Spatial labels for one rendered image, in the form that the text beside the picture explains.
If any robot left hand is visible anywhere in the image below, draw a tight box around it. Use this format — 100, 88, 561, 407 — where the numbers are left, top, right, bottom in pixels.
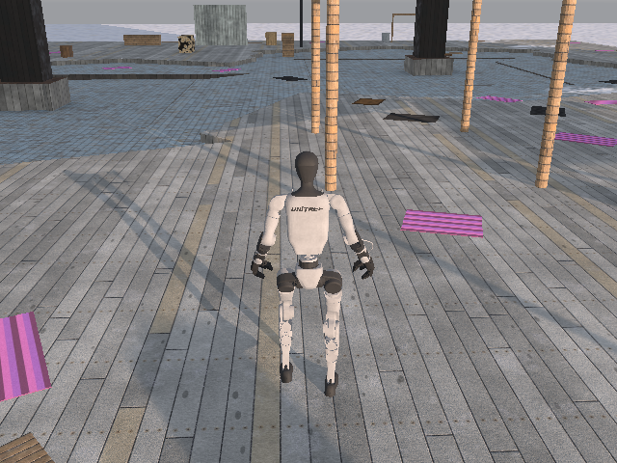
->
251, 260, 273, 279

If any left robot upper arm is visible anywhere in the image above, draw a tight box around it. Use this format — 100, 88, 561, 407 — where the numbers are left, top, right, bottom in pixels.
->
260, 194, 287, 246

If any left robot foot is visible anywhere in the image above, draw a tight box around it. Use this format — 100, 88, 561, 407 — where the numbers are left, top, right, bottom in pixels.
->
280, 362, 293, 383

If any robot left forearm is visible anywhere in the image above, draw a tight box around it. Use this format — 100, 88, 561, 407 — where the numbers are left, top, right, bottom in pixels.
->
253, 232, 271, 264

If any robot right hand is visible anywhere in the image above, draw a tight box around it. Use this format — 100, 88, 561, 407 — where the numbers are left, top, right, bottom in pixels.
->
353, 257, 375, 279

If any right robot upper arm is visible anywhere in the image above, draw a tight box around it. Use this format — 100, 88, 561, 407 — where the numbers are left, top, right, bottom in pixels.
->
327, 193, 359, 245

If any right robot shin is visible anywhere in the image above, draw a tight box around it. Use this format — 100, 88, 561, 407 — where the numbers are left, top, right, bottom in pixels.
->
325, 321, 339, 384

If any robot right forearm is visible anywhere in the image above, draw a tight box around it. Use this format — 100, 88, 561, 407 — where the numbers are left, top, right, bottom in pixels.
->
350, 230, 370, 263

